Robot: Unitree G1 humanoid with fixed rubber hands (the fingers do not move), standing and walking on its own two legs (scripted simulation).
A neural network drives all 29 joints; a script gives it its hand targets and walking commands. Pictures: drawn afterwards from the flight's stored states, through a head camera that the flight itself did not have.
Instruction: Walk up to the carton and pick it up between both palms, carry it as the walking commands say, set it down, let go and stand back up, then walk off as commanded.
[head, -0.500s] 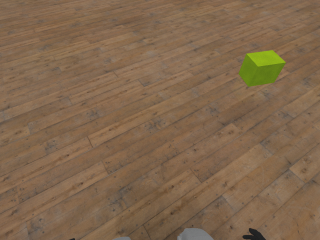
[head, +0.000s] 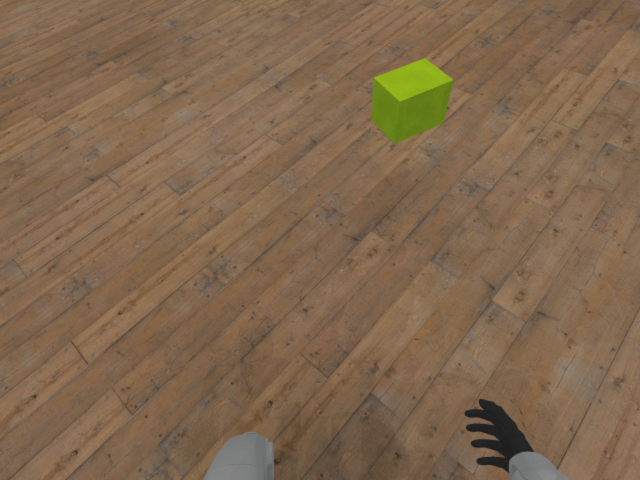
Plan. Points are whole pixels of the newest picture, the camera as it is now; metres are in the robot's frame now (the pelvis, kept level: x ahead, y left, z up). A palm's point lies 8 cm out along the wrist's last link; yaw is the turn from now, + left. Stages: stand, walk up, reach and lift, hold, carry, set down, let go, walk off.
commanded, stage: walk up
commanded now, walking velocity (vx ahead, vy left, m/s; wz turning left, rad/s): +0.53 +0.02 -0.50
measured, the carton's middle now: (409, 101) +1.61 -0.40 -0.66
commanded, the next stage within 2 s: none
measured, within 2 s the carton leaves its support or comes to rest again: neither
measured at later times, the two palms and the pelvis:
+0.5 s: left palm (209, 306) +0.39 +0.20 -0.15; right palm (504, 352) +0.30 -0.29 -0.19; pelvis +0.30 -0.04 -0.04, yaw -15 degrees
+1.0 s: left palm (238, 215) +0.59 +0.17 -0.14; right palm (487, 160) +0.70 -0.36 -0.14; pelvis +0.59 -0.09 -0.03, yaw -13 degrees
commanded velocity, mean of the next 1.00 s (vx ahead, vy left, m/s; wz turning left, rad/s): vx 0.51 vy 0.11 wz -0.15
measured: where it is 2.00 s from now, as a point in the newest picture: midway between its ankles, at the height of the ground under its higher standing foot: (372, 229)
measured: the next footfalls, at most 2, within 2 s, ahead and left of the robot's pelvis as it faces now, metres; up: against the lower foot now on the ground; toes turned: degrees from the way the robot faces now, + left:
left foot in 0.34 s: +0.35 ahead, +0.09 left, +0.00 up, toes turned -4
right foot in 0.58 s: +0.41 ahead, -0.18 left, +0.00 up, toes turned -16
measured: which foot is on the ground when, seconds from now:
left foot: up 0.00-0.32, down 0.34-0.58, up 0.60-1.00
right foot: down 0.00-0.34, up 0.36-0.56, down 0.58-1.00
